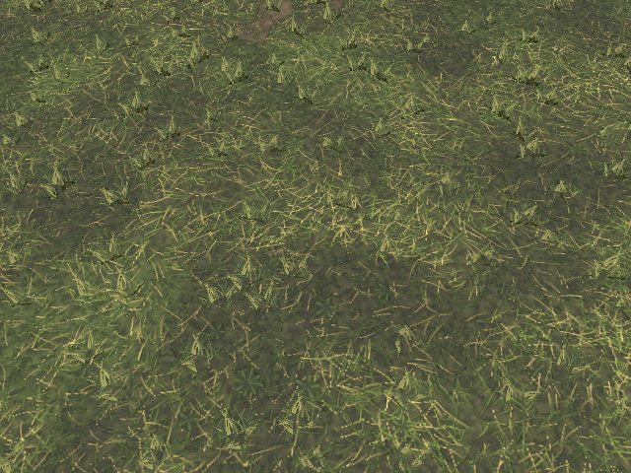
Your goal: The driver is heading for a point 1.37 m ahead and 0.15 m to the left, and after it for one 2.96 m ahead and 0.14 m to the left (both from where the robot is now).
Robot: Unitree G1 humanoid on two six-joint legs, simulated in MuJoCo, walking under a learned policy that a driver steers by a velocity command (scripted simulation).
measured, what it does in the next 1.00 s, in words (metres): steps on the spot: left foot, then right foot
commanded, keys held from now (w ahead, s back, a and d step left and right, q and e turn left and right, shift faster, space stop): e+shift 0.12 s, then shift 0.24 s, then q+shift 0.64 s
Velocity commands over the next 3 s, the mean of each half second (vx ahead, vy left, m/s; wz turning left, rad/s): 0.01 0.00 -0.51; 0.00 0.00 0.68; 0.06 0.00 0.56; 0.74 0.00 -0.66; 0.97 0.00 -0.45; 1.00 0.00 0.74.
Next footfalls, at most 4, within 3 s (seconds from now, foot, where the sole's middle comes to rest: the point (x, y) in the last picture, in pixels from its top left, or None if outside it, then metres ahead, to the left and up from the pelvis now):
0.44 left None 0.12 0.10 -0.77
0.74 right None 0.05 -0.13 -0.77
1.22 left None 0.02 0.14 -0.77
1.94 right None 0.39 -0.06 -0.77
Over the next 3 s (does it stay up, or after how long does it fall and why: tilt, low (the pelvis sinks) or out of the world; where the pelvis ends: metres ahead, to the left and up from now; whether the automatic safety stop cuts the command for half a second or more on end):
stays up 1.23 -0.12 0.01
